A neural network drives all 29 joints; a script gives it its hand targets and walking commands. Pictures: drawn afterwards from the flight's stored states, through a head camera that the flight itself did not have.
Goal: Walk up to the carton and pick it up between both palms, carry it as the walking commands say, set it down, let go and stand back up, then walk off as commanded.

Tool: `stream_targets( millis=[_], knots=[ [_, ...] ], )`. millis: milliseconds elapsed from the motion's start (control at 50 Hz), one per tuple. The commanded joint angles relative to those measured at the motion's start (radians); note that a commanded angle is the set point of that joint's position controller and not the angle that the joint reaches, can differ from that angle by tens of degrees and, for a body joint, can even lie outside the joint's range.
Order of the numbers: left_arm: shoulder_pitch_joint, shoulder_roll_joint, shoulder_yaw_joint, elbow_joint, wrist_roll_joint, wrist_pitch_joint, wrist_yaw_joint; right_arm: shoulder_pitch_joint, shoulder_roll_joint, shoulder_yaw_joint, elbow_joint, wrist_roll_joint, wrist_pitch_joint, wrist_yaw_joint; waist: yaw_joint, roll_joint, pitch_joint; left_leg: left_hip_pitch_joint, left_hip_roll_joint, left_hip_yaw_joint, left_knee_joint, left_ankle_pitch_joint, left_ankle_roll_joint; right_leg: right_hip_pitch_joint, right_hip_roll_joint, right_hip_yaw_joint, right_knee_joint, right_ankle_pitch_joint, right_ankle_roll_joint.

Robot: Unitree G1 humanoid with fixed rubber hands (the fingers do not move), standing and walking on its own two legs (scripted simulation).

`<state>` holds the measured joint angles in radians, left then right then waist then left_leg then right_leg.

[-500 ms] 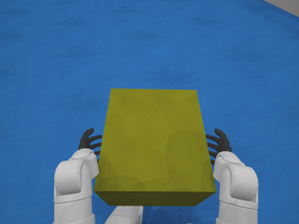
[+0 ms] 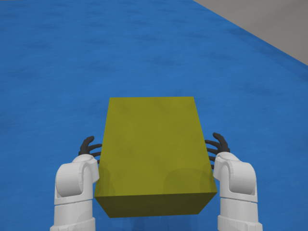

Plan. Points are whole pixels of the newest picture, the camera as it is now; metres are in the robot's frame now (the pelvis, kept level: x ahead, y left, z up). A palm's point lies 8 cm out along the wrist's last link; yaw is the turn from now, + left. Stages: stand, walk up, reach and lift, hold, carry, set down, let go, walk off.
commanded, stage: carry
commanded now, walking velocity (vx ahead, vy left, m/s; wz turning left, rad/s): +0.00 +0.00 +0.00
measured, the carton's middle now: (153, 154) +0.33 +0.04 +0.01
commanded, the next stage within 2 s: none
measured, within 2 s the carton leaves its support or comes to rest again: neither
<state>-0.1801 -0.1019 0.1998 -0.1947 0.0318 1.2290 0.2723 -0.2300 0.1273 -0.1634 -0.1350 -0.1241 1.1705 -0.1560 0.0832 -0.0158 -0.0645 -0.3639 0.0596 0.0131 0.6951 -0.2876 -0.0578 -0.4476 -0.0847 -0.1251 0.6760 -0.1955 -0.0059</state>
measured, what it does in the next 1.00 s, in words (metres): walks backwards: left foot, then right foot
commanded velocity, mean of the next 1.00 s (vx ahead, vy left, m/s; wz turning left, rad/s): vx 0.00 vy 0.00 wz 0.00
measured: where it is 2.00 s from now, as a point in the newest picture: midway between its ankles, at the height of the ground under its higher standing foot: outside the picture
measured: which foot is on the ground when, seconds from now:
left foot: down 0.00-0.04, up 0.06-0.20, down 0.22-1.00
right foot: down 0.00-0.26, up 0.28-0.36, down 0.38-1.00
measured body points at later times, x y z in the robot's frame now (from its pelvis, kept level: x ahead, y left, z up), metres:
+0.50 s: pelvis -0.08 -0.01 +0.01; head -0.10 -0.02 +0.46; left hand +0.19 +0.16 +0.08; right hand +0.20 -0.18 +0.08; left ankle -0.07 +0.10 -0.71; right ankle +0.02 -0.11 -0.71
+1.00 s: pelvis -0.14 -0.02 +0.00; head -0.18 -0.03 +0.45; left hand +0.13 +0.16 +0.05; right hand +0.14 -0.19 +0.05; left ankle -0.07 +0.10 -0.71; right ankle +0.01 -0.11 -0.71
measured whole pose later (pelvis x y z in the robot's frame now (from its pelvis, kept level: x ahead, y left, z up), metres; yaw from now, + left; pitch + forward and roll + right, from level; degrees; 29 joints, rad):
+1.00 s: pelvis -0.14 -0.02 +0.00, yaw -1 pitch -3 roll +2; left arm -0.17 -0.13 0.22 -0.03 0.18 1.00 0.12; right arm -0.18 0.13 -0.18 -0.03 -0.18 0.98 -0.09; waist 0.01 -0.02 -0.03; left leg -0.37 0.02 0.11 0.67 -0.25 0.01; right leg -0.50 -0.06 -0.11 0.65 -0.21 -0.05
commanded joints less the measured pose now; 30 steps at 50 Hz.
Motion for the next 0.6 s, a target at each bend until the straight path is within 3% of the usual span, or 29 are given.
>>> stream_targets(
  millis=[0,20,40,100,120,140,160,180,200,220,260,280,300,320,340,360,380,400,420,440,460,480,500,520,540,560,580],
  knots=[
    [-0.711,-0.951,-0.751,-0.056,-0.437,-0.035,-0.553,-0.545,0.961,0.711,-0.095,0.405,-0.008,0.349,-0.089,-0.253,-0.271,0.186,-0.099,0.101,0.194,-0.174,0.048,-0.142,-0.209,0.325,-0.551,-0.681,0.002],
    [-0.713,-0.958,-0.741,-0.06,-0.437,-0.034,-0.558,-0.6,0.998,0.748,-0.141,0.439,-0.012,0.352,-0.095,-0.346,-0.254,0.228,-0.122,0.121,0.251,-0.189,0.064,-0.216,-0.203,0.271,-0.594,-0.709,0.018],
    [-0.692,-0.941,-0.72,-0.065,-0.425,-0.036,-0.56,-0.64,1.004,0.78,-0.182,0.458,-0.015,0.354,-0.096,-0.389,-0.263,0.227,-0.125,0.119,0.224,-0.183,0.063,-0.195,-0.184,0.24,-0.6,-0.683,0.032],
    [-0.68,-0.943,-0.709,-0.15,-0.402,-0.04,-0.535,-0.725,1.021,0.814,-0.245,0.513,-0.021,0.36,-0.085,-0.291,-0.33,0.069,-0.081,0.136,-0.032,-0.14,0.086,0.127,-0.126,0.095,-0.366,-0.379,0.013],
    [-0.671,-0.97,-0.722,-0.167,-0.404,-0.046,-0.524,-0.708,1.002,0.804,-0.247,0.52,-0.019,0.364,-0.079,-0.162,-0.385,0.061,-0.054,0.092,-0.199,-0.07,0.1,0.227,-0.098,0.082,-0.266,-0.261,0.0],
    [-0.643,-0.959,-0.714,-0.188,-0.391,-0.054,-0.508,-0.695,1.007,0.807,-0.251,0.538,-0.024,0.366,-0.077,-0.084,-0.421,0.072,0.007,-0.02,-0.305,-0.04,0.117,0.305,-0.062,0.062,-0.157,-0.086,0.014],
    [-0.656,-0.963,-0.714,-0.242,-0.373,-0.063,-0.492,-0.679,1.008,0.799,-0.26,0.545,-0.023,0.375,-0.068,0.057,-0.434,0.132,0.128,-0.163,-0.292,0.212,0.111,0.248,-0.059,0.07,-0.083,0.038,0.015],
    [-0.637,-0.956,-0.714,-0.287,-0.358,-0.068,-0.476,-0.644,1.01,0.797,-0.261,0.562,-0.018,0.382,-0.062,0.125,-0.451,0.203,0.175,-0.208,-0.244,0.468,0.109,0.167,-0.043,0.065,-0.06,0.065,0.011],
    [-0.605,-0.956,-0.708,-0.236,-0.324,-0.071,-0.457,-0.599,0.991,0.778,-0.198,0.562,-0.007,0.394,-0.075,0.138,-0.445,0.311,0.223,-0.223,-0.234,0.682,0.103,0.047,-0.015,0.05,-0.011,-0.02,0.016],
    [-0.574,-0.956,-0.677,-0.176,-0.289,-0.083,-0.452,-0.559,0.981,0.751,-0.136,0.526,-0.022,0.404,-0.08,0.157,-0.438,0.281,0.222,-0.165,-0.223,0.625,0.147,0.054,-0.009,0.055,0.014,-0.058,0.001],
    [-0.628,-0.961,-0.736,-0.205,-0.293,-0.087,-0.457,-0.577,0.973,0.76,-0.184,0.515,-0.033,0.413,-0.086,0.211,-0.343,0.055,0.2,-0.19,-0.349,0.187,0.174,0.116,0.004,0.032,0.127,-0.102,-0.009],
    [-0.653,-0.981,-0.753,-0.225,-0.307,-0.087,-0.461,-0.583,0.979,0.765,-0.193,0.51,-0.035,0.413,-0.083,0.237,-0.305,0.018,0.175,-0.143,-0.331,0.193,0.172,0.132,0.007,0.046,0.119,-0.118,-0.013],
    [-0.684,-0.987,-0.768,-0.244,-0.317,-0.101,-0.468,-0.587,0.958,0.761,-0.207,0.485,-0.048,0.41,-0.072,0.195,-0.308,0.012,0.148,-0.067,-0.257,0.267,0.166,0.193,-0.002,0.042,0.01,-0.058,-0.026],
    [-0.662,-0.962,-0.761,-0.228,-0.304,-0.118,-0.466,-0.56,0.943,0.731,-0.163,0.457,-0.058,0.41,-0.071,0.175,-0.319,0.064,0.109,0.002,-0.191,0.348,0.129,0.219,-0.014,0.042,-0.132,0.092,-0.031],
    [-0.623,-0.943,-0.732,-0.168,-0.274,-0.134,-0.463,-0.517,0.915,0.686,-0.105,0.42,-0.07,0.409,-0.079,0.145,-0.355,0.101,0.083,0.014,-0.141,0.379,0.099,0.266,-0.072,0.105,-0.138,0.276,-0.029],
    [-0.615,-0.941,-0.764,-0.209,-0.308,-0.139,-0.471,-0.532,0.911,0.724,-0.179,0.438,-0.074,0.399,-0.087,0.086,-0.386,0.129,0.075,-0.002,-0.101,0.39,0.08,0.286,-0.117,0.15,-0.111,0.514,-0.033],
    [-0.637,-0.933,-0.746,-0.174,-0.309,-0.137,-0.479,-0.491,0.907,0.682,-0.094,0.401,-0.068,0.389,-0.093,0.07,-0.387,0.134,0.078,-0.023,-0.136,0.37,0.068,0.312,-0.123,0.138,-0.113,0.553,-0.033],
    [-0.591,-0.92,-0.748,-0.181,-0.311,-0.13,-0.491,-0.494,0.925,0.716,-0.14,0.418,-0.066,0.386,-0.092,0.029,-0.405,0.143,0.068,-0.018,-0.164,0.241,0.067,0.307,-0.122,0.145,-0.135,0.427,-0.039],
    [-0.563,-0.908,-0.699,-0.077,-0.28,-0.137,-0.495,-0.462,0.895,0.675,-0.062,0.372,-0.076,0.383,-0.091,-0.004,-0.397,0.159,0.064,-0.012,-0.167,0.142,0.074,0.273,-0.116,0.173,-0.182,0.284,-0.037],
    [-0.594,-0.929,-0.746,-0.131,-0.309,-0.137,-0.503,-0.477,0.905,0.712,-0.125,0.392,-0.076,0.386,-0.094,-0.012,-0.339,0.163,0.05,0.001,-0.173,0.025,0.071,0.199,-0.119,0.208,-0.253,0.064,-0.035],
    [-0.594,-0.911,-0.692,-0.055,-0.279,-0.141,-0.51,-0.521,0.91,0.689,-0.071,0.371,-0.086,0.387,-0.088,-0.043,-0.322,0.158,0.024,0.012,-0.155,-0.049,0.074,0.173,-0.125,0.25,-0.319,-0.137,-0.022],
    [-0.591,-0.922,-0.7,-0.07,-0.283,-0.148,-0.514,-0.504,0.912,0.7,-0.083,0.366,-0.096,0.383,-0.09,-0.05,-0.288,0.15,0.016,0.022,-0.174,-0.064,0.078,0.136,-0.131,0.259,-0.365,-0.25,-0.014],
    [-0.61,-0.893,-0.69,-0.068,-0.287,-0.153,-0.52,-0.528,0.919,0.712,-0.084,0.369,-0.102,0.379,-0.089,-0.123,-0.255,0.134,-0.002,0.028,-0.175,-0.082,0.074,0.111,-0.136,0.256,-0.412,-0.364,-0.004],
    [-0.596,-0.88,-0.633,0.026,-0.251,-0.166,-0.521,-0.529,0.888,0.654,-0.017,0.324,-0.119,0.373,-0.089,-0.13,-0.23,0.114,-0.026,0.05,-0.172,-0.094,0.074,0.091,-0.137,0.262,-0.446,-0.435,0.002],
    [-0.62,-0.92,-0.721,-0.108,-0.324,-0.156,-0.52,-0.525,0.902,0.73,-0.144,0.377,-0.107,0.363,-0.087,-0.158,-0.22,0.128,-0.05,0.068,-0.161,-0.116,0.074,0.062,-0.142,0.277,-0.491,-0.503,0.007],
    [-0.614,-0.912,-0.675,-0.043,-0.304,-0.144,-0.519,-0.562,0.898,0.701,-0.114,0.373,-0.097,0.363,-0.086,-0.175,-0.22,0.146,-0.056,0.08,-0.134,-0.118,0.077,0.042,-0.142,0.255,-0.499,-0.507,0.009],
    [-0.637,-0.917,-0.727,-0.159,-0.345,-0.137,-0.517,-0.574,0.917,0.754,-0.196,0.413,-0.086,0.366,-0.088,-0.163,-0.226,0.135,-0.036,0.072,-0.158,-0.089,0.073,0.059,-0.145,0.257,-0.477,-0.485,-0.001]
  ],
)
